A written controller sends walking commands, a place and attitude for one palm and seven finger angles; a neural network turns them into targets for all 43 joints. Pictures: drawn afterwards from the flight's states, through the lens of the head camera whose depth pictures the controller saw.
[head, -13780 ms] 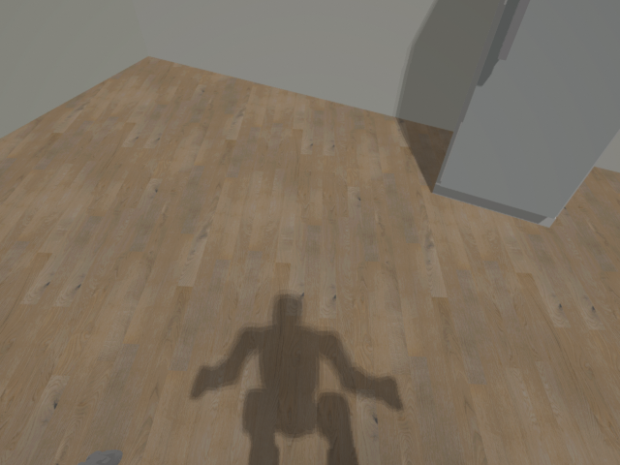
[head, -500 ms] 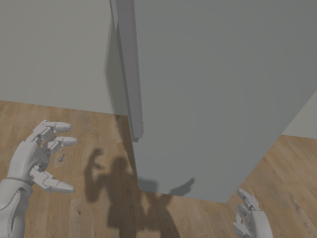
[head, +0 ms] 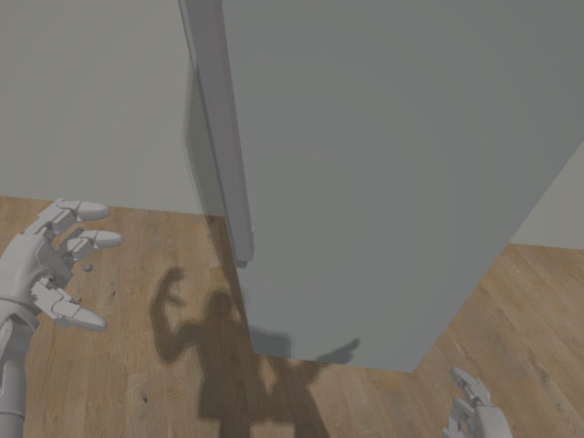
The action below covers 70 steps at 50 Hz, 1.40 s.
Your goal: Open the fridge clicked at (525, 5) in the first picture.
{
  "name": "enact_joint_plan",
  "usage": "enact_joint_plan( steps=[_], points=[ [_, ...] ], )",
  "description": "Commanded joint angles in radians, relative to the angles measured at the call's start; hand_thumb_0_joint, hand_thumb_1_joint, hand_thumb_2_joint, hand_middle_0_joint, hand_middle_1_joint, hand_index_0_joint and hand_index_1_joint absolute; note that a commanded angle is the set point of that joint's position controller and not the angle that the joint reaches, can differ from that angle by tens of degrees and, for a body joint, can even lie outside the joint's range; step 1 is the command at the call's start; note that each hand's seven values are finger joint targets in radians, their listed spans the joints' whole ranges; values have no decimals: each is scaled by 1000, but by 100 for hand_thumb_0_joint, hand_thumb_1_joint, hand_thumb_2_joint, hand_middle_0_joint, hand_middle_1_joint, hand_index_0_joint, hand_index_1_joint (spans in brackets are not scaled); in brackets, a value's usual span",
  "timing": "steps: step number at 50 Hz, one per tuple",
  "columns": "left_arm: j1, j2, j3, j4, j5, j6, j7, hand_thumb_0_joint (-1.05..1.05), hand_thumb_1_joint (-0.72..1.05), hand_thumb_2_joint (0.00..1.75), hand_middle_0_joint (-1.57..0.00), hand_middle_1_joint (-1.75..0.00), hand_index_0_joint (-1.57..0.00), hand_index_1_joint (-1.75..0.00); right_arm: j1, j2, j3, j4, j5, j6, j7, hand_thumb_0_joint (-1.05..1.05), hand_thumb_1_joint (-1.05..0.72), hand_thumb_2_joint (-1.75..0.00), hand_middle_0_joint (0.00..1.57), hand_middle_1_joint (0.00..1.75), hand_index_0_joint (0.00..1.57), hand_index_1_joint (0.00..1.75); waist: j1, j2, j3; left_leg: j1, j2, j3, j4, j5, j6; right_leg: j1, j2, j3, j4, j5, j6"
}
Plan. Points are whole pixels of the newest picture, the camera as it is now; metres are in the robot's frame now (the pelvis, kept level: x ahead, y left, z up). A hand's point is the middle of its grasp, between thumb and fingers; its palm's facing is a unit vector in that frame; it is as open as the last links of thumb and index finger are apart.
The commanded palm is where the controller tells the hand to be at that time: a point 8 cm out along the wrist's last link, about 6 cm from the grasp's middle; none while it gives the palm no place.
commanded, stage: raise the hand to about handle height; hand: left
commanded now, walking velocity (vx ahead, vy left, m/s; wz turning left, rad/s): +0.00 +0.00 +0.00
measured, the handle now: (234, 154) +0.45 +0.12 +0.17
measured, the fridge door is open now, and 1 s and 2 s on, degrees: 0 0 0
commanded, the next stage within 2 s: move the hooked fingers beside the handle in 0.28 s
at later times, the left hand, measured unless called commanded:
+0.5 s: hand (90, 269) +0.27 +0.27 +0.12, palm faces +0.01 -1.00 -0.04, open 14.0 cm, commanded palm +0.25 +0.31 +0.13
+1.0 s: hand (128, 243) +0.32 +0.24 +0.12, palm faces -0.01 -1.00 -0.03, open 14.0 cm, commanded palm +0.29 +0.29 +0.12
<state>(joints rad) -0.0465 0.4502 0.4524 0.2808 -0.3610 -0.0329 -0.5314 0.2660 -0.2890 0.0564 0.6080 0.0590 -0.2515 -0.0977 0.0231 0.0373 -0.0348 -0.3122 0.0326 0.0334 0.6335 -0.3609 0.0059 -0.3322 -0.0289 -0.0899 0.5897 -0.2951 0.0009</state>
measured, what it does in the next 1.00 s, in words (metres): stands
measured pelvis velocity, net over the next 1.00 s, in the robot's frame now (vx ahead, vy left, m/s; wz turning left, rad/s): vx -0.01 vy -0.01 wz -0.01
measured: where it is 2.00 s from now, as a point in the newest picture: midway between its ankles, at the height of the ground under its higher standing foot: outside the picture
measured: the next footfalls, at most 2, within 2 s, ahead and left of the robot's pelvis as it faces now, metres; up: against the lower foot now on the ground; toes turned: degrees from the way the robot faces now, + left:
none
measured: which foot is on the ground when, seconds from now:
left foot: down 0.00-1.00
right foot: down 0.00-1.00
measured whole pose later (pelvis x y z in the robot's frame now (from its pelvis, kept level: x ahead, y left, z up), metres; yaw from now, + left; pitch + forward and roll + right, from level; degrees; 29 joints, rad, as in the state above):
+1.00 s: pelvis -0.01 -0.01 +0.00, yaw +0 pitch +2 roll +0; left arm -0.21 0.41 0.38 0.42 -0.30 -0.07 -0.44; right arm 0.28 -0.28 0.05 0.63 0.06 -0.22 -0.11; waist 0.00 0.04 -0.03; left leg -0.31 0.03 0.04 0.61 -0.34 0.00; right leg -0.35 -0.03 -0.08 0.59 -0.28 -0.01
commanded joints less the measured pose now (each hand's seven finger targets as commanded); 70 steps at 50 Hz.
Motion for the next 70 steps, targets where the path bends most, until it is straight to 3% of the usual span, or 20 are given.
enact_joint_plan(
  steps=[1, 3, 6, 10, 16, 24, 27, 30, 32, 36, 39, 41, 44, 47, 48, 51, 55, 59, 65, 70],
  points=[
    [-219, 290, 128, -251, -17, -85, 26, 0, -50, 30, -30, -120, -30, -120, -85, -122, -52, -158, -7, -67, -12, 0, -90, -90, 20, 30, 20, 30, 22, 36, -209, 60, -27, -40, -89, 328, 19, 125, 29, 37, -54, 278, -22],
    [-238, 290, 133, -279, -16, -98, 34, 0, -50, 30, -30, -120, -30, -120, -86, -114, -51, -159, -7, -70, -15, 0, -90, -90, 20, 30, 20, 30, 18, 90, -224, 82, -29, -37, -94, 330, 18, 123, 29, 38, -56, 281, -23],
    [-217, 264, 114, -224, -17, -93, 31, 0, -50, 30, -30, -120, -30, -120, -80, -119, -52, -146, -5, -68, -20, 0, -90, -90, 20, 30, 20, 30, 13, 25, -167, 59, -24, -37, -99, 310, 19, 111, 30, 36, -67, 270, -20],
    [-243, 255, 90, -235, -4, -81, 25, 0, -50, 30, -30, -120, -30, -120, -84, -114, -50, -151, -1, -69, -25, 0, -90, -90, 20, 30, 20, 30, 9, 90, -182, 86, -27, -40, -108, 310, 16, 99, 29, 29, -65, 261, -21],
    [-217, 255, 100, -195, -19, -74, 14, 0, -50, 30, -30, -120, -30, -120, -87, -120, -49, -146, -3, -64, -21, 0, -90, -90, 20, 30, 20, 30, 12, 10, -168, 65, -25, -40, -101, 301, 20, 103, 30, 34, -70, 263, -19],
    [-387, 210, 15, -196, 4, -83, 35, 0, -50, 30, -30, -120, -30, -120, -87, -116, -44, -132, 4, -61, -36, 0, -90, -90, 20, 30, 20, 30, -20, 54, -141, 72, -25, -55, -119, 206, 16, 44, 31, 30, -82, 152, -20],
    [-368, 216, 24, -193, 14, -86, 52, 0, -50, 30, -30, -120, -30, -120, -86, -114, -45, -135, -2, -62, -34, 0, -90, -90, 20, 30, 20, 30, -7, 27, -200, 82, -25, -50, -115, 245, 19, 85, 25, 35, -76, 193, -20],
    [-347, 209, 28, -192, 25, -86, 73, 0, -50, 30, -30, -120, -30, -120, -92, -107, -43, -138, -1, -61, -30, 0, -90, -90, 20, 30, 20, 30, 6, 72, -195, 82, -25, -49, -121, 279, 11, 95, 23, 26, -66, 222, -25],
    [-361, 202, 19, -153, 25, -80, 82, 0, -50, 30, -30, -120, -30, -120, -87, -111, -42, -133, -1, -55, -27, 0, -90, -90, 20, 30, 20, 30, -2, 8, -166, 58, -22, -46, -125, 259, 15, 89, 26, 29, -77, 212, -21],
    [-372, 241, 52, -133, 35, -87, 100, 0, -50, 30, -30, -120, -30, -120, -84, -115, -44, -135, -3, -47, -25, 0, -90, -90, 20, 30, 20, 30, 11, 20, -180, 47, -23, -40, -127, 258, 13, 110, 22, 36, -74, 206, -24],
    [-398, 201, 21, -139, 35, -92, 101, 0, -50, 30, -30, -120, -30, -120, -80, -108, -46, -138, 0, -46, -25, 0, -90, -90, 20, 30, 20, 30, -3, 46, -202, 64, -25, -30, -121, 271, 14, 103, 22, 38, -72, 233, -21],
    [-417, 211, 22, -81, 34, -93, 97, 0, -50, 30, -30, -120, -30, -120, -67, -117, -48, -123, -1, -39, -28, 0, -90, -90, 20, 30, 20, 30, -12, -27, -164, 38, -20, -30, -119, 248, 18, 91, 23, 44, -82, 216, -19],
    [-469, 200, 0, -90, 40, -102, 90, 0, -50, 30, -30, -120, -30, -120, -66, -115, -49, -128, 2, -37, -29, 0, -90, -90, 20, 30, 20, 30, -18, 49, -197, 48, -28, -27, -117, 236, 17, 83, 18, 49, -74, 205, -20],
    [-448, 234, 35, -78, 37, -113, 90, 0, -50, 30, -30, -120, -30, -120, -51, -121, -57, -125, -1, -32, -27, 0, -90, -90, 20, 30, 20, 30, -11, -3, -232, 46, -24, -26, -107, 274, 20, 113, 20, 51, -66, 253, -19],
    [-471, 199, 1, -82, 37, -115, 86, 0, -50, 30, -30, -120, -30, -120, -54, -117, -53, -126, -2, -32, -27, 0, -90, -90, 20, 30, 20, 30, -17, 31, -231, 49, -27, -25, -106, 277, 18, 105, 18, 51, -62, 261, -20],
    [-488, 209, 5, -65, 40, -120, 95, 0, -50, 30, -30, -120, -30, -120, -45, -119, -58, -120, -1, -28, -25, 0, -90, -90, 20, 30, 20, 30, -19, 4, -220, 45, -22, -26, -102, 272, 19, 95, 20, 51, -63, 250, -20],
    [-516, 196, -9, -54, 51, -123, 115, 0, -50, 30, -30, -120, -30, -120, -40, -116, -58, -117, 0, -25, -24, 0, -90, -90, 20, 30, 20, 30, -18, 41, -224, 44, -26, -29, -109, 263, 16, 84, 17, 47, -60, 240, -22],
    [-531, 156, -45, -54, 58, -125, 132, 0, -50, 30, -30, -120, -30, -120, -37, -113, -58, -118, 0, -19, -19, 0, -90, -90, 20, 30, 20, 30, -24, 11, -229, 48, -24, -26, -110, 281, 16, 85, 19, 44, -54, 265, -20],
    [-565, 189, -15, 2, 76, -130, 159, 0, -50, 30, -30, -120, -30, -120, -30, -113, -59, -113, -2, 0, -16, 0, -90, -90, 20, 30, 20, 30, -19, 13, -239, 23, -28, -18, -106, 251, 18, 94, 15, 57, -54, 249, -20],
    [-656, 173, -47, 38, 85, -151, 164, 0, -50, 30, -30, -120, -30, -120, -18, -113, -58, -104, -2, 13, -15, 0, -90, -90, 20, 30, 20, 30, -37, 13, -249, 21, -28, -22, -100, 235, 18, 81, 16, 60, -51, 235, -21]
  ],
)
